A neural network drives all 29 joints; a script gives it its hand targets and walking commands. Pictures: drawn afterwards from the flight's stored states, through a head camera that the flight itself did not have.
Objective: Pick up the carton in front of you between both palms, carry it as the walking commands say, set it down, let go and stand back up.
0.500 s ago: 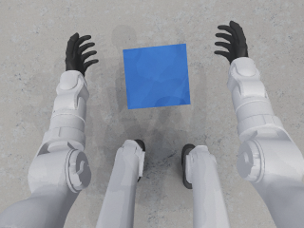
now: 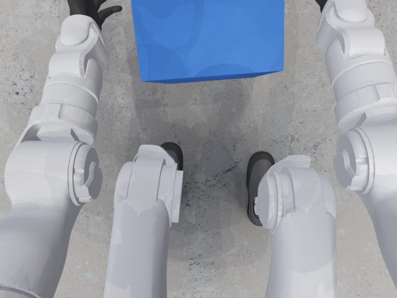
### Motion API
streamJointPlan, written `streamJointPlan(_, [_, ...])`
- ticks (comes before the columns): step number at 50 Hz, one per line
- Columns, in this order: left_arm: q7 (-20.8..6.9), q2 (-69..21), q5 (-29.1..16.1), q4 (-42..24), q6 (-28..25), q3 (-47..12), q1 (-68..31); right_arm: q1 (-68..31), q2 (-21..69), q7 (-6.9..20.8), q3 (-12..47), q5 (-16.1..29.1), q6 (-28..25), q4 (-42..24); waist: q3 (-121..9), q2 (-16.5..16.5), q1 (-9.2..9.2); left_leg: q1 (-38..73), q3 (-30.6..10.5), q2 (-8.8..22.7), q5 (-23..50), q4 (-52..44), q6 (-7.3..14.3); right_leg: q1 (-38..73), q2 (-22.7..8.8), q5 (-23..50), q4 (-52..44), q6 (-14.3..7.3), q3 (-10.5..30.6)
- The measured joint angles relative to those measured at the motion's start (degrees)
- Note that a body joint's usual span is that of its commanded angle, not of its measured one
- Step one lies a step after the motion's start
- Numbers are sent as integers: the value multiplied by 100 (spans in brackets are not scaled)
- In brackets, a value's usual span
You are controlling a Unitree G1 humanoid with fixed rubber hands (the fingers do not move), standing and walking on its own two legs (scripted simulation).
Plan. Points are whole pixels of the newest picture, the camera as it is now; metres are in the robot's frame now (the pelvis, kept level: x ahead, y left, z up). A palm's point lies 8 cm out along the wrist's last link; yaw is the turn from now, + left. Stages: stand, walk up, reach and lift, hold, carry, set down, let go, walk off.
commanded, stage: reach and lift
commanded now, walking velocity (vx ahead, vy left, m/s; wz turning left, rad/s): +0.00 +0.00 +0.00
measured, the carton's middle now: (207, 23) +0.53 +0.04 -0.27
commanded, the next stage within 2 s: none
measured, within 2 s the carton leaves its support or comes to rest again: leaves its support in 0.90 s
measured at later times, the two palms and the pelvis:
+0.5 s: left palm (105, 20) +0.51 +0.20 -0.19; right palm out of the picture +0.56 -0.13 -0.20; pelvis +0.01 +0.00 -0.02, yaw +1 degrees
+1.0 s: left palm (111, 8) +0.52 +0.18 -0.16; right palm out of the picture +0.55 -0.11 -0.17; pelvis +0.01 +0.00 -0.02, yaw +1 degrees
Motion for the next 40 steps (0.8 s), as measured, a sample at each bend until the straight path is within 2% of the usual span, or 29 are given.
streamJointPlan(5, [58,-53,-129,165,-164,-85,-90,-50,-67,-8,214,153,-184,100,376,168,-27,42,103,69,-144,315,106,63,-35,-155,310,47,48])
streamJointPlan(9, [100,-104,-253,166,-261,-167,-130,109,-122,-28,379,252,-259,-53,412,158,-21,41,133,95,-263,478,133,61,-58,-288,484,44,52])
streamJointPlan(15, [195,-241,-307,136,-305,-237,-4,144,-145,20,463,291,-295,-101,256,162,39,-1,143,81,-321,551,89,-5,-86,-363,604,0,54])
streamJointPlan(22, [157,-251,-259,181,-313,-198,100,95,93,-18,372,116,-279,110,140,63,-1,-18,83,78,-246,466,0,-60,-99,-282,552,-100,-13])
streamJointPlan(28, [146,-332,-254,171,-308,-269,-80,-83,147,-60,513,205,-274,154,258,108,-5,-6,70,101,-144,385,1,-54,-85,-164,461,-110,-32])
streamJointPlan(31, [268,-406,-262,229,-307,-286,-251,-216,283,-79,664,249,-271,182,364,119,0,43,76,97,-117,351,5,-7,-85,-143,434,-108,-25])
streamJointPlan(32, [309,-418,-240,265,-304,-251,-297,-262,321,-200,622,232,-272,227,387,112,6,57,76,99,-116,343,5,5,-79,-140,426,-108,-24])
streamJointPlan(34, [311,-427,-176,325,-297,-163,-348,-344,359,-263,533,118,-247,327,400,94,2,71,76,98,-119,339,5,18,-65,-139,419,-103,-17])
streamJointPlan(39, [281,-492,126,277,-26,169,-397,-516,455,-243,84,-348,-35,554,387,31,-23,92,110,84,-167,429,8,27,-20,-186,525,-74,39])
streamJointPlan(40, [200,-526,194,189,54,205,-365,-489,469,-220,-2,-415,16,511,375,26,-22,90,112,81,-186,461,11,26,-12,-204,555,-66,45])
